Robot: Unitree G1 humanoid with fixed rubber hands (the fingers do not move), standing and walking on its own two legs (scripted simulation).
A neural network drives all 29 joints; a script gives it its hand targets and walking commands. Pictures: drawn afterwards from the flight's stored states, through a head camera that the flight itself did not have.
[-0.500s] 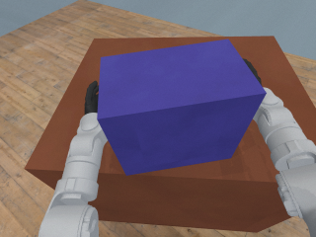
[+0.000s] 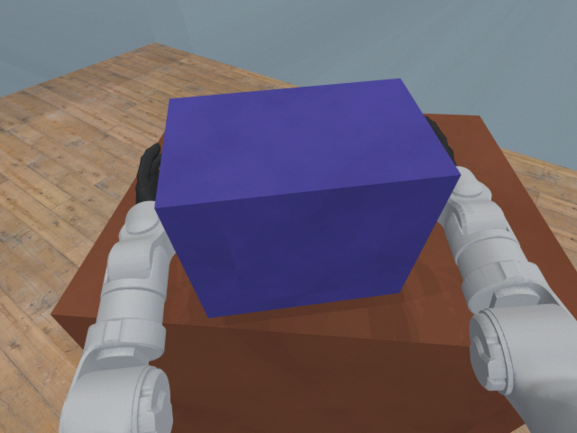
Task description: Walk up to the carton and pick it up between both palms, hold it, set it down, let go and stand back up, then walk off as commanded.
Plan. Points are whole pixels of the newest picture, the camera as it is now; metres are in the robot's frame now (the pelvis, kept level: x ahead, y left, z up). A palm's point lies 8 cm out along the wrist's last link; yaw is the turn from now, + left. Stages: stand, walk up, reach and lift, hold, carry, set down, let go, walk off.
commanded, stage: reach and lift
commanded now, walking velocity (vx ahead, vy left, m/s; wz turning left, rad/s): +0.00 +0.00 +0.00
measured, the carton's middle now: (297, 206) +0.40 +0.05 +0.14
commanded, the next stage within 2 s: none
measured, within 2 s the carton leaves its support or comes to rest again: neither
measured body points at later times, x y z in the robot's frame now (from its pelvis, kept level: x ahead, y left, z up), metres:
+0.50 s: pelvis -0.01 +0.01 +0.00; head -0.03 +0.02 +0.45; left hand +0.39 +0.24 +0.17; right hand +0.44 -0.14 +0.19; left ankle +0.06 +0.16 -0.74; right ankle +0.02 -0.10 -0.74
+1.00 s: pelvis -0.01 +0.01 +0.00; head -0.05 +0.03 +0.45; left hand +0.40 +0.24 +0.22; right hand +0.42 -0.15 +0.23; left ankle +0.06 +0.16 -0.74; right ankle +0.02 -0.10 -0.74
